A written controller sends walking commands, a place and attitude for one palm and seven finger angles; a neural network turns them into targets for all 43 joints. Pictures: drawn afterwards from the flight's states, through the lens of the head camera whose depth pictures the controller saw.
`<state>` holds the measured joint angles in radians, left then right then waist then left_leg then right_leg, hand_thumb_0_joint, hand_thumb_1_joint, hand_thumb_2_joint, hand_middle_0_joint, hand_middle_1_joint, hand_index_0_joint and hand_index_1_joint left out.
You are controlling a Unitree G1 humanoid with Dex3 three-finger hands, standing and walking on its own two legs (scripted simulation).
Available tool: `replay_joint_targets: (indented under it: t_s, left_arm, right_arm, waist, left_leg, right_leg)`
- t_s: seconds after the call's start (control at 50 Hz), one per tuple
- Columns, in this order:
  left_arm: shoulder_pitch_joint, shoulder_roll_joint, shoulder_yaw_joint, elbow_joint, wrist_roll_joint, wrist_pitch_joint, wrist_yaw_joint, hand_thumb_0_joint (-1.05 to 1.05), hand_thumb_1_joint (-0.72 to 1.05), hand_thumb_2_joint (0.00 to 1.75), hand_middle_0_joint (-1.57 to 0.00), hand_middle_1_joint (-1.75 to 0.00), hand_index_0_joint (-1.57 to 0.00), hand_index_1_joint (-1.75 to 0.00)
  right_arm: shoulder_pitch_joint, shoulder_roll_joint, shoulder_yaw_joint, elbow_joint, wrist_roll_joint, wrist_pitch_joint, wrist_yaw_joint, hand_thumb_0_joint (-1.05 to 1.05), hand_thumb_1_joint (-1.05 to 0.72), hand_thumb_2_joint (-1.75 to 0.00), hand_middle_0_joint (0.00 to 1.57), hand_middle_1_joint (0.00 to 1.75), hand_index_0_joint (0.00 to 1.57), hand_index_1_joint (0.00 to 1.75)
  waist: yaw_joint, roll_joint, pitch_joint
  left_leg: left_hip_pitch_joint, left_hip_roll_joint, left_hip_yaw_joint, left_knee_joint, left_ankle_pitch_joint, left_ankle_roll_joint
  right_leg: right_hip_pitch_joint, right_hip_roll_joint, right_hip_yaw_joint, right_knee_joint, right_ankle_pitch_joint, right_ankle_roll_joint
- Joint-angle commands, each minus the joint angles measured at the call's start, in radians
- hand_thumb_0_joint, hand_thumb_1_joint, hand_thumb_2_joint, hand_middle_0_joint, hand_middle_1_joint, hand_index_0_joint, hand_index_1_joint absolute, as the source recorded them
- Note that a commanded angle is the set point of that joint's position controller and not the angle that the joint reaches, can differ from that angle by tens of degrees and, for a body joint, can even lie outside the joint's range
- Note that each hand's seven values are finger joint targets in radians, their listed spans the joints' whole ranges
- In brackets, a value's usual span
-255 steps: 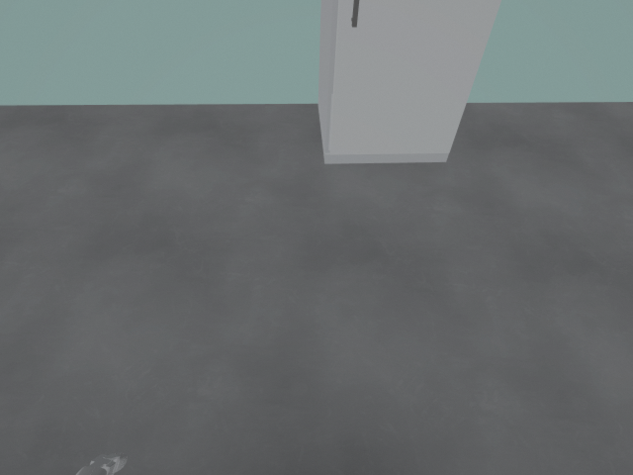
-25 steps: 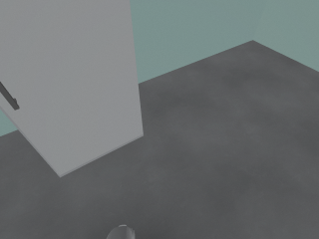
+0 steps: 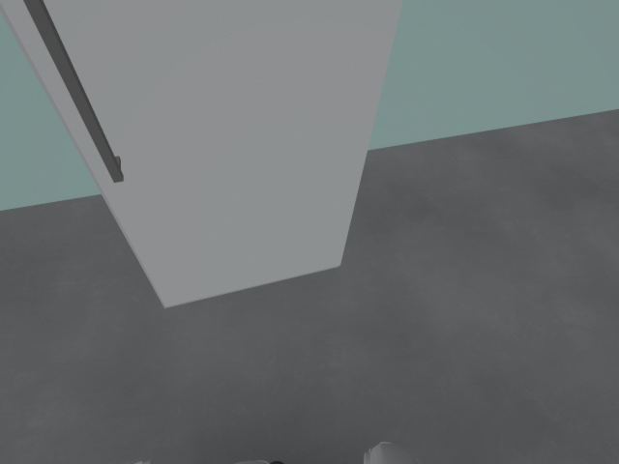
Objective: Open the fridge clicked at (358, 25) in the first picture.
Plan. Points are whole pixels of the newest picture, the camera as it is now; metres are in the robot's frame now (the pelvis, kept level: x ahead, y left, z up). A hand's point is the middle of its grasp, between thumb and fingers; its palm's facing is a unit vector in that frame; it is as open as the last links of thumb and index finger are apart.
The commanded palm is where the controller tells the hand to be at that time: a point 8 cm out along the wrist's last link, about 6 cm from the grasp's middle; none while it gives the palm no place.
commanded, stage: turn to face it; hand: left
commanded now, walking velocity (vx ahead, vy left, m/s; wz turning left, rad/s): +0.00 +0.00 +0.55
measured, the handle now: (63, 55) +0.61 +0.40 +0.17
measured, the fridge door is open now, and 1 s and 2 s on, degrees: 0 0 0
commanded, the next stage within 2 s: take the last steps up to it in 0.46 s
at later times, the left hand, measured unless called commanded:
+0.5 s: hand out of the picture +0.05 +0.12 -0.14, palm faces +0.25 -0.93 -0.28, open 7.4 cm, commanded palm none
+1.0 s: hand out of the picture -0.07 +0.17 -0.17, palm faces +0.42 -0.89 -0.19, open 7.4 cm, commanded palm none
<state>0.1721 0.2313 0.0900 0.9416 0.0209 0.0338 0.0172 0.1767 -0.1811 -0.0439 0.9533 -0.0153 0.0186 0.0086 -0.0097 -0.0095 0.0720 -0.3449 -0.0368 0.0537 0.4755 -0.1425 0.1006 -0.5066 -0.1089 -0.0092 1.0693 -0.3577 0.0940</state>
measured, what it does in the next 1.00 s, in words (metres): steps on the spot, turning left: right foot, then left foot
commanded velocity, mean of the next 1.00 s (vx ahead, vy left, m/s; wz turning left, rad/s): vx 0.14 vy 0.02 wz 0.22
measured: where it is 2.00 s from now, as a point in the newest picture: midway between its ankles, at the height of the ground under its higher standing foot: (276, 444)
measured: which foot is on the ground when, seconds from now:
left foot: down 0.00-0.30, up 0.32-0.76, down 0.78-1.00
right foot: up 0.00-0.28, down 0.30-0.78, up 0.80-1.00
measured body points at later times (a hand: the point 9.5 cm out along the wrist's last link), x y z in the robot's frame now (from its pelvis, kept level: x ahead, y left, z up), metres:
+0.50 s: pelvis +0.01 -0.08 +0.00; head +0.05 -0.11 +0.45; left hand +0.03 +0.17 -0.12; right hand +0.12 -0.33 -0.16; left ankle -0.03 +0.06 -0.65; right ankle +0.02 -0.17 -0.74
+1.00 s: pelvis +0.02 -0.01 +0.01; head +0.01 +0.01 +0.46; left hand -0.09 +0.21 -0.16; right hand +0.15 -0.21 -0.13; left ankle -0.07 +0.04 -0.74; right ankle +0.09 -0.14 -0.66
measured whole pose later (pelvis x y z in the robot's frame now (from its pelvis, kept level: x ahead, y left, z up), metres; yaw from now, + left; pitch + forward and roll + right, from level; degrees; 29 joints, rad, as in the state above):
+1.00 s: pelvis +0.02 -0.01 +0.01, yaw +21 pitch -2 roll +0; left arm 0.32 0.23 0.05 1.08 0.03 0.02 -0.01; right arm 0.26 -0.17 -0.02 1.02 -0.01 -0.03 -0.02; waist 0.04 -0.05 0.04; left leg -0.02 -0.03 0.08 0.34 -0.28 0.06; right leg -0.49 -0.11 -0.06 1.04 -0.30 0.04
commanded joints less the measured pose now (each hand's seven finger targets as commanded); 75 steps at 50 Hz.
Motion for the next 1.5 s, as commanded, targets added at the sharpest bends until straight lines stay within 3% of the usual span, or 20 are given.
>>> replay_joint_targets:
  t_s: [0.0, 0.22, 0.24, 0.28, 0.3, 0.38, 0.54, 0.66, 0.72, 0.76, 0.78, 0.82, 0.9, 1.16, 1.22, 1.24, 1.28, 1.34, 1.4, 1.48]
  left_arm:
    - [0.006, 0.069, 0.012, -0.079, 0.001, -0.009, 0.005, 0.00, 0.90, 0.90, -0.20, -0.30, -0.20, -0.30]
    - [0.056, 0.080, -0.007, -0.113, -0.016, -0.019, 0.018, 0.00, 0.90, 0.90, -0.20, -0.30, -0.20, -0.30]
    - [0.097, 0.102, -0.003, -0.103, -0.014, -0.026, 0.022, 0.00, 0.90, 0.90, -0.20, -0.30, -0.20, -0.30]
    - [0.067, 0.242, 0.016, -0.130, 0.011, -0.037, 0.027, 0.00, 0.90, 0.90, -0.20, -0.30, -0.20, -0.30]
    - [0.026, 0.215, 0.016, -0.145, 0.000, -0.040, 0.029, 0.00, 0.90, 0.90, -0.20, -0.30, -0.20, -0.30]
    - [-0.042, 0.115, -0.014, -0.136, -0.004, -0.051, 0.024, 0.00, 0.90, 0.90, -0.20, -0.30, -0.20, -0.30]
    - [0.162, 0.158, -0.008, -0.033, 0.009, -0.049, 0.018, 0.00, 0.90, 0.90, -0.20, -0.30, -0.20, -0.30]
    - [0.216, 0.178, 0.000, 0.035, 0.013, -0.060, 0.006, 0.00, 0.90, 0.90, -0.20, -0.30, -0.20, -0.30]
    - [0.151, 0.162, -0.003, 0.045, 0.004, -0.056, 0.000, 0.00, 0.90, 0.90, -0.20, -0.30, -0.20, -0.30]
    - [0.122, 0.054, -0.027, 0.001, -0.005, -0.050, -0.016, 0.00, 0.90, 0.90, -0.20, -0.30, -0.20, -0.30]
    - [0.054, 0.069, -0.035, -0.021, 0.010, -0.045, -0.010, 0.00, 0.90, 0.90, -0.20, -0.30, -0.20, -0.30]
    - [0.011, 0.074, -0.029, 0.001, 0.009, -0.042, -0.020, 0.00, 0.90, 0.90, -0.20, -0.30, -0.20, -0.30]
    - [0.121, 0.052, -0.038, 0.067, 0.008, -0.043, -0.033, 0.00, 0.90, 0.90, -0.20, -0.30, -0.20, -0.30]
    - [-0.112, -0.002, -0.041, -0.011, -0.002, -0.058, -0.036, 0.00, 0.90, 0.90, -0.20, -0.30, -0.20, -0.30]
    - [0.059, 0.018, -0.029, 0.039, 0.000, -0.073, -0.032, 0.00, 0.90, 0.90, -0.20, -0.30, -0.20, -0.30]
    - [0.194, 0.058, -0.017, 0.082, 0.004, -0.086, -0.026, 0.00, 0.90, 0.90, -0.20, -0.30, -0.20, -0.30]
    - [0.390, 0.215, 0.020, 0.135, -0.005, -0.099, -0.006, 0.00, 0.90, 0.90, -0.20, -0.30, -0.20, -0.30]
    - [0.142, 0.101, -0.007, 0.071, -0.011, -0.091, 0.003, 0.00, 0.90, 0.90, -0.20, -0.30, -0.20, -0.30]
    - [0.087, 0.032, -0.029, 0.068, -0.002, -0.106, 0.007, 0.00, 0.90, 0.90, -0.20, -0.30, -0.20, -0.30]
    - [0.109, 0.031, -0.028, 0.078, 0.003, -0.110, 0.003, 0.00, 0.90, 0.90, -0.20, -0.30, -0.20, -0.30]
  right_arm:
    - [0.052, -0.203, -0.065, -0.066, -0.007, -0.016, -0.011, 0.00, -0.90, -0.90, 0.20, 0.30, 0.20, 0.30]
    - [0.032, -0.214, -0.080, -0.095, -0.007, 0.006, -0.008, 0.00, -0.90, -0.90, 0.20, 0.30, 0.20, 0.30]
    - [0.023, -0.195, -0.078, -0.101, 0.001, 0.007, -0.004, 0.00, -0.90, -0.90, 0.20, 0.30, 0.20, 0.30]
    - [0.042, -0.111, -0.064, -0.136, 0.007, 0.005, 0.002, 0.00, -0.90, -0.90, 0.20, 0.30, 0.20, 0.30]
    - [0.036, -0.168, -0.075, -0.120, -0.008, 0.020, -0.002, 0.00, -0.90, -0.90, 0.20, 0.30, 0.20, 0.30]
    - [0.072, -0.127, -0.062, -0.062, -0.005, 0.036, 0.007, 0.00, -0.90, -0.90, 0.20, 0.30, 0.20, 0.30]
    - [-0.088, -0.107, -0.029, -0.063, 0.004, 0.034, -0.001, 0.00, -0.90, -0.90, 0.20, 0.30, 0.20, 0.30]
    - [-0.120, -0.104, -0.012, -0.062, 0.004, 0.005, 0.009, 0.00, -0.90, -0.90, 0.20, 0.30, 0.20, 0.30]
    - [0.000, -0.105, -0.008, -0.016, 0.002, -0.018, 0.005, 0.00, -0.90, -0.90, 0.20, 0.30, 0.20, 0.30]
    - [0.150, -0.270, -0.045, 0.025, -0.013, -0.030, -0.007, 0.00, -0.90, -0.90, 0.20, 0.30, 0.20, 0.30]
    - [0.177, -0.276, -0.042, 0.034, -0.007, -0.018, -0.009, 0.00, -0.90, -0.90, 0.20, 0.30, 0.20, 0.30]
    - [0.125, -0.199, -0.021, 0.032, -0.006, -0.027, -0.024, 0.00, -0.90, -0.90, 0.20, 0.30, 0.20, 0.30]
    - [0.107, -0.145, -0.006, 0.031, 0.004, -0.060, -0.028, 0.00, -0.90, -0.90, 0.20, 0.30, 0.20, 0.30]
    - [0.299, -0.114, -0.011, 0.159, -0.009, -0.085, -0.042, 0.00, -0.90, -0.90, 0.20, 0.30, 0.20, 0.30]
    - [0.281, -0.125, -0.011, 0.172, -0.003, -0.083, -0.043, 0.00, -0.90, -0.90, 0.20, 0.30, 0.20, 0.30]
    - [0.280, -0.116, -0.011, 0.171, 0.004, -0.087, -0.039, 0.00, -0.90, -0.90, 0.20, 0.30, 0.20, 0.30]
    - [0.336, -0.063, -0.008, 0.127, 0.016, -0.091, -0.030, 0.00, -0.90, -0.90, 0.20, 0.30, 0.20, 0.30]
    - [0.190, -0.037, -0.017, 0.111, 0.001, -0.065, -0.018, 0.00, -0.90, -0.90, 0.20, 0.30, 0.20, 0.30]
    - [0.268, 0.010, -0.011, 0.137, -0.011, -0.037, -0.010, 0.00, -0.90, -0.90, 0.20, 0.30, 0.20, 0.30]
    - [0.217, 0.031, -0.009, 0.109, -0.008, -0.026, 0.000, 0.00, -0.90, -0.90, 0.20, 0.30, 0.20, 0.30]
  waist:
    - [-0.020, 0.121, -0.123]
    - [0.012, 0.152, -0.180]
    - [0.033, 0.114, -0.185]
    - [0.029, -0.273, -0.126]
    - [0.021, -0.211, -0.105]
    - [-0.036, -0.108, -0.034]
    - [0.058, -0.173, -0.077]
    - [0.081, -0.195, -0.095]
    - [0.006, -0.144, -0.084]
    - [-0.063, 0.293, -0.098]
    - [-0.082, 0.292, -0.049]
    - [-0.053, 0.220, 0.102]
    - [0.010, 0.126, 0.054]
    - [-0.030, 0.120, 0.093]
    - [0.060, 0.090, 0.007]
    - [0.116, 0.041, -0.071]
    - [0.131, -0.242, -0.260]
    - [0.065, -0.017, -0.023]
    - [-0.007, -0.080, -0.024]
    - [-0.007, -0.085, -0.010]
  left_leg:
    - [0.149, 0.257, -0.368, -0.206, -0.003, 0.074]
    - [0.090, 0.187, -0.434, -0.085, 0.167, 0.037]
    - [0.001, 0.149, -0.397, -0.038, 0.080, -0.009]
    - [-0.291, -0.061, -0.110, 0.354, -0.386, -0.141]
    - [-0.233, -0.003, -0.148, 0.527, -0.400, -0.131]
    - [-0.228, 0.043, -0.098, 0.724, -0.232, -0.158]
    - [-0.135, 0.048, -0.026, 0.442, -0.322, -0.173]
    - [-0.034, 0.051, 0.012, 0.214, -0.329, -0.134]
    - [0.254, 0.041, 0.055, -0.091, -0.167, -0.107]
    - [0.538, 0.381, -0.364, -0.210, -0.156, 0.033]
    - [0.436, 0.424, -0.412, -0.272, -0.283, 0.091]
    - [0.277, 0.367, -0.363, -0.327, -0.344, 0.091]
    - [0.284, 0.264, -0.182, -0.321, -0.049, 0.063]
    - [0.357, 0.295, -0.120, -0.237, 0.325, 0.073]
    - [0.299, 0.257, -0.063, -0.029, 0.524, 0.032]
    - [0.207, 0.213, -0.035, 0.154, 0.483, -0.002]
    - [-0.168, 0.016, 0.023, 0.739, -0.412, -0.073]
    - [-0.216, 0.149, -0.087, 0.813, -0.239, -0.066]
    - [-0.131, 0.168, -0.045, 0.666, -0.167, -0.104]
    - [-0.097, 0.161, 0.011, 0.466, -0.119, -0.131]
  right_leg:
    - [-0.029, 0.014, 0.009, -0.059, -0.018, 0.009]
    - [0.289, 0.101, 0.000, -0.546, 0.039, -0.037]
    - [0.413, 0.067, 0.017, -0.696, 0.123, -0.050]
    - [0.475, -0.363, 0.399, -0.842, 0.204, -0.226]
    - [0.334, -0.371, 0.346, -0.835, 0.231, -0.258]
    - [0.316, -0.193, 0.078, -0.730, 0.535, -0.212]
    - [0.467, -0.201, 0.050, -0.671, 0.756, -0.237]
    - [0.482, -0.249, 0.114, -0.734, 0.381, -0.239]
    - [0.279, -0.181, 0.023, -0.672, 0.130, -0.166]
    - [-0.110, 0.012, -0.168, -0.268, -0.183, -0.061]
    - [-0.142, 0.012, -0.103, -0.136, -0.253, -0.072]
    - [-0.179, -0.015, -0.037, -0.010, -0.121, -0.080]
    - [-0.115, -0.018, -0.047, 0.010, 0.059, -0.060]
    - [-0.044, 0.018, -0.088, -0.366, 0.102, -0.098]
    - [0.251, 0.088, -0.136, -0.509, 0.156, -0.129]
    - [0.469, 0.065, -0.096, -0.565, 0.215, -0.147]
    - [0.770, -0.387, 0.496, -0.733, 0.408, -0.345]
    - [0.361, -0.291, 0.314, -0.853, 0.035, -0.291]
    - [0.237, -0.201, 0.094, -0.873, 0.211, -0.240]
    - [0.197, -0.163, 0.028, -0.890, 0.258, -0.245]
